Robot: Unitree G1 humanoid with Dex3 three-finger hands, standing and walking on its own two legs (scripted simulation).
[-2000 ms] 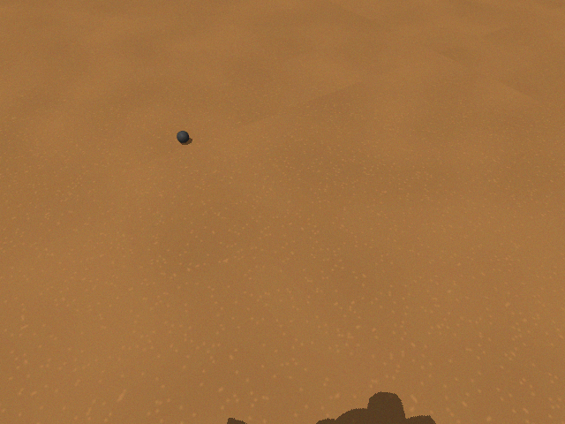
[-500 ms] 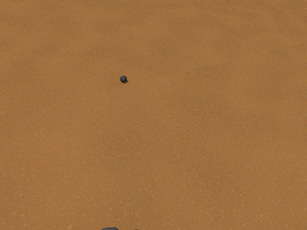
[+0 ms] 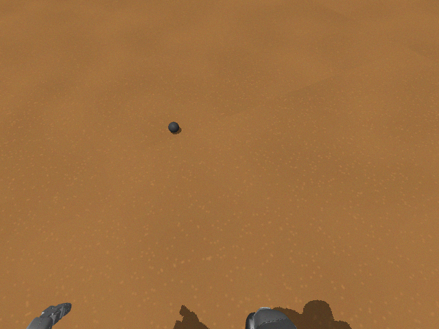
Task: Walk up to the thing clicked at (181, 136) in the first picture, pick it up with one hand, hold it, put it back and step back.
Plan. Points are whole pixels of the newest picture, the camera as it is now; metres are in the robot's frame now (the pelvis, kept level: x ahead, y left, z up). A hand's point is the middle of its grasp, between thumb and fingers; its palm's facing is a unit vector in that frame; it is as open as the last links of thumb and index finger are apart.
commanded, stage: walk up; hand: left
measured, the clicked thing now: (173, 127) +1.34 +0.21 -0.72
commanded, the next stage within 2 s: none
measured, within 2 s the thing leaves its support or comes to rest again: neither
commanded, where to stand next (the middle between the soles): +0.97 -0.02 m, yaw +2 degrees
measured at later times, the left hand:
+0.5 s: hand (88, 276) +0.27 +0.29 -0.16, palm faces +0.02 -0.94 -0.33, open 7.4 cm
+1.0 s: hand (128, 156) +0.57 +0.22 -0.10, palm faces +0.00 -0.91 -0.41, open 7.4 cm
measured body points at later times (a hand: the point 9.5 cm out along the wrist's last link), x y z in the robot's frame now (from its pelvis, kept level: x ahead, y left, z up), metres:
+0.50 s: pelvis +0.26 +0.01 +0.00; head +0.29 +0.04 +0.45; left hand +0.27 +0.33 -0.13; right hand +0.40 -0.30 -0.08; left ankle +0.35 +0.12 -0.72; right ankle +0.14 -0.13 -0.67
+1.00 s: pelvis +0.48 -0.05 +0.01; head +0.49 -0.08 +0.45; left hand +0.57 +0.27 -0.07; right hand +0.53 -0.38 -0.13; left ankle +0.40 +0.10 -0.65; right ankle +0.54 -0.16 -0.72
